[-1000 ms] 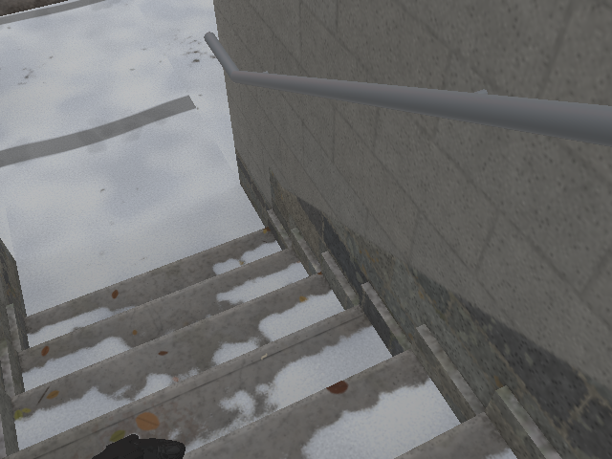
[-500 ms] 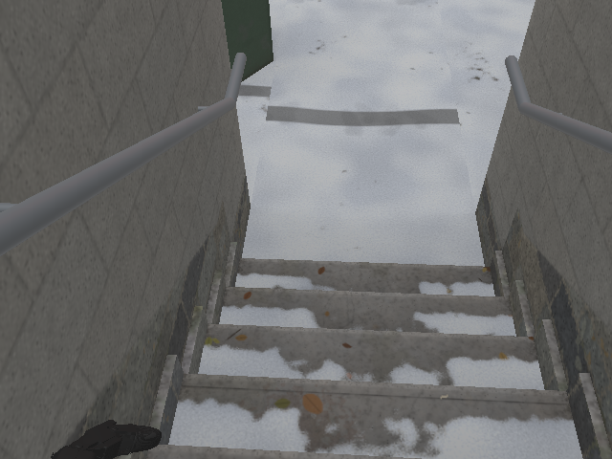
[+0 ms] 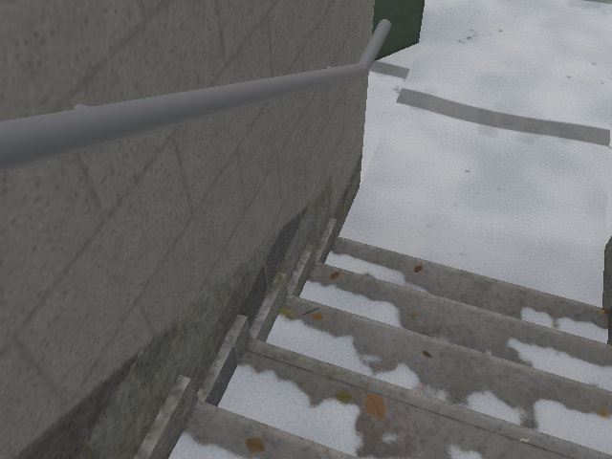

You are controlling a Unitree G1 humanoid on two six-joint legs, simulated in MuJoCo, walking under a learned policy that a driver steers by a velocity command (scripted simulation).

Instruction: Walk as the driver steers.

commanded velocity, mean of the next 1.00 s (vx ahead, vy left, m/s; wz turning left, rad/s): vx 0.12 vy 0.00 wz -0.52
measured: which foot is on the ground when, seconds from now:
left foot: up 0.00-0.04, down 0.06-0.56, up 0.58-1.00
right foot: down 0.00-0.20, up 0.22-0.54, down 0.56-1.00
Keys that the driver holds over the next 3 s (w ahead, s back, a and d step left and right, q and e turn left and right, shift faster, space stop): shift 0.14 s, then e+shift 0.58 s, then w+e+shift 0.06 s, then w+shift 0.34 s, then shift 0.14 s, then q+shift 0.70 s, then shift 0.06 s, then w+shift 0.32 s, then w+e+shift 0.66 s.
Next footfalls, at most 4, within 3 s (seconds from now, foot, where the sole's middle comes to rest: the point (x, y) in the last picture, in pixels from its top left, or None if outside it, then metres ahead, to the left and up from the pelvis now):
0.06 left None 0.13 0.13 -0.76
0.56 right None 0.08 -0.14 -0.76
1.32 left None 0.40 -0.13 -0.93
1.62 right None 0.38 -0.36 -0.93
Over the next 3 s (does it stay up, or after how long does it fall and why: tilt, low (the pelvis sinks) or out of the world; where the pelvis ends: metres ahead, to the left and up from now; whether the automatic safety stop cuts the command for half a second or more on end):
stays up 0.91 -0.33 -0.48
